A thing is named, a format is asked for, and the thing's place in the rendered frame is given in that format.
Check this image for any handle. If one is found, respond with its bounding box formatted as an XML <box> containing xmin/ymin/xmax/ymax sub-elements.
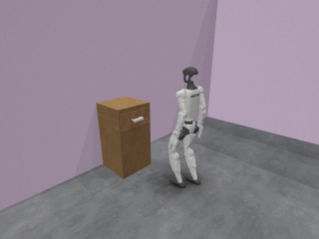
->
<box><xmin>132</xmin><ymin>117</ymin><xmax>144</xmax><ymax>122</ymax></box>

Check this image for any cabinet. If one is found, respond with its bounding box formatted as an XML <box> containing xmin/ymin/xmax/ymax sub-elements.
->
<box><xmin>96</xmin><ymin>97</ymin><xmax>152</xmax><ymax>179</ymax></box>

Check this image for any robot left forearm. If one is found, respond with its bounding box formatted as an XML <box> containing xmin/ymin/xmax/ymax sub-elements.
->
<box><xmin>173</xmin><ymin>112</ymin><xmax>185</xmax><ymax>137</ymax></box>

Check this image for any robot right hand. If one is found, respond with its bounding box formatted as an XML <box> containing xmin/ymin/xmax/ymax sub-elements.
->
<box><xmin>194</xmin><ymin>124</ymin><xmax>203</xmax><ymax>138</ymax></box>

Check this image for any robot right forearm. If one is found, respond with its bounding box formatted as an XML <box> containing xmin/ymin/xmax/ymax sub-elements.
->
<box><xmin>197</xmin><ymin>109</ymin><xmax>206</xmax><ymax>125</ymax></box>

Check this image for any robot left shin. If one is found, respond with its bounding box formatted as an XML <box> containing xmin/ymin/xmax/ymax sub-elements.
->
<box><xmin>168</xmin><ymin>154</ymin><xmax>182</xmax><ymax>183</ymax></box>

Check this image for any robot left upper arm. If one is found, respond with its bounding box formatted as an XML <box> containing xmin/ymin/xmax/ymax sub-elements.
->
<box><xmin>175</xmin><ymin>90</ymin><xmax>187</xmax><ymax>119</ymax></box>

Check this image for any robot right upper arm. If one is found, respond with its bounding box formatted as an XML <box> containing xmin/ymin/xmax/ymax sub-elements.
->
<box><xmin>198</xmin><ymin>87</ymin><xmax>206</xmax><ymax>111</ymax></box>

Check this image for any drawer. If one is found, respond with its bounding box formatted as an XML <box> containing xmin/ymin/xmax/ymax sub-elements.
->
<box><xmin>120</xmin><ymin>107</ymin><xmax>149</xmax><ymax>130</ymax></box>

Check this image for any robot left hand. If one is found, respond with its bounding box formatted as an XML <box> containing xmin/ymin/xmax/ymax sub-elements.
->
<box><xmin>168</xmin><ymin>136</ymin><xmax>178</xmax><ymax>152</ymax></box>

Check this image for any robot right foot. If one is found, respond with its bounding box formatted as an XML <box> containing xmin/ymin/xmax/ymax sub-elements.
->
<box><xmin>184</xmin><ymin>175</ymin><xmax>200</xmax><ymax>185</ymax></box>

